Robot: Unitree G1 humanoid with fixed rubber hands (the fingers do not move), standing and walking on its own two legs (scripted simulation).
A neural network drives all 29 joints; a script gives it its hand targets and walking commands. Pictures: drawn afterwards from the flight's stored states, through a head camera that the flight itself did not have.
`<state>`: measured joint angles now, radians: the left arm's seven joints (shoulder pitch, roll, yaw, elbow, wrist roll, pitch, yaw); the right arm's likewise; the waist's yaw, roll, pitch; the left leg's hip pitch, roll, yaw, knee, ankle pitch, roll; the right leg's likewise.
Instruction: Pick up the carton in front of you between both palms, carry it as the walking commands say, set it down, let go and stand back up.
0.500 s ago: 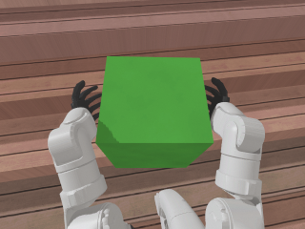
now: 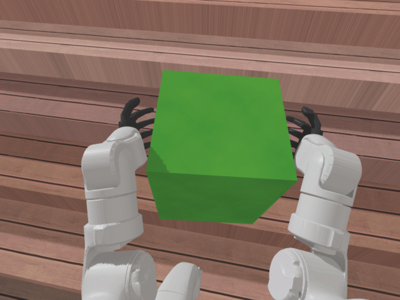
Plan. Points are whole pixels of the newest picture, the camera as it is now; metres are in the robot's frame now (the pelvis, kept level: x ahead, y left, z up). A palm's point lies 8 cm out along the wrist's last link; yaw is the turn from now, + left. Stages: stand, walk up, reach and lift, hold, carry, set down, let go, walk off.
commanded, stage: carry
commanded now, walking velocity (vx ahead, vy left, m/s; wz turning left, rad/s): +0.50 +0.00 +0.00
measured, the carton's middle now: (213, 156) +0.38 +0.05 +0.08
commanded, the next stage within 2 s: none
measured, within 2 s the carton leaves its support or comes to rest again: neither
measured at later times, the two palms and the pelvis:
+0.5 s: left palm out of the picture +0.73 +0.14 +0.31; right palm out of the picture +0.68 -0.17 +0.32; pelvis +0.35 +0.05 +0.16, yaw -2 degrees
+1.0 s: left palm out of the picture +1.06 +0.18 +0.54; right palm out of the picture +1.07 -0.13 +0.52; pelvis +0.71 +0.03 +0.34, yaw -2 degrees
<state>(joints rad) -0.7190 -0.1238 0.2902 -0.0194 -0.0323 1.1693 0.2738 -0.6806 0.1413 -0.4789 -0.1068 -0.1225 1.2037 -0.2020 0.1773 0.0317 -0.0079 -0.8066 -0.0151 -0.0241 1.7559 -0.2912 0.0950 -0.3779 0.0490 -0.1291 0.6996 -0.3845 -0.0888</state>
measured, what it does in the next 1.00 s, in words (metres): climbs: left foot 0.15 m higher, then right foot 0.15 m higher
